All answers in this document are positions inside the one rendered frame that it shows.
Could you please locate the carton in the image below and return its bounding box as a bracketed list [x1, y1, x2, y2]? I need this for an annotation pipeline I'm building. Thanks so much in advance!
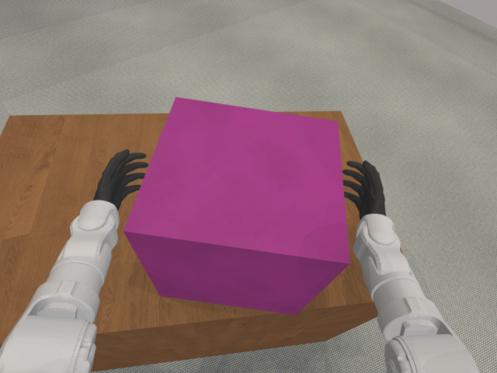
[123, 97, 350, 315]

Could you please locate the robot left upper arm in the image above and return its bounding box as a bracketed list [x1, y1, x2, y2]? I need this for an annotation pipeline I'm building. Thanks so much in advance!
[0, 315, 97, 373]

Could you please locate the pedestal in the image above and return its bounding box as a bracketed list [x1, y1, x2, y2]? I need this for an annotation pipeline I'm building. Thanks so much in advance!
[0, 111, 403, 372]

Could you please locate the robot left forearm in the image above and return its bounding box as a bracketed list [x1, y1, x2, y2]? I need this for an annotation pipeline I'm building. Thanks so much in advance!
[0, 200, 120, 370]

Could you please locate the robot right upper arm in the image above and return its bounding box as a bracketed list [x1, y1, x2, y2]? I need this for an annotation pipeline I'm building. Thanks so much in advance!
[384, 334, 477, 373]

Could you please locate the left robot hand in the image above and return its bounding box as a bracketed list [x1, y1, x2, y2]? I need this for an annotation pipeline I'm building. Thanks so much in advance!
[93, 149, 148, 210]

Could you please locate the right robot hand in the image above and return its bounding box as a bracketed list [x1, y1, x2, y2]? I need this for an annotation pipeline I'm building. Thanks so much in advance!
[342, 160, 386, 220]

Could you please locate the robot right forearm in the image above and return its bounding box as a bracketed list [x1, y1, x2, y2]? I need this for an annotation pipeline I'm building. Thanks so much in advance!
[353, 214, 479, 373]

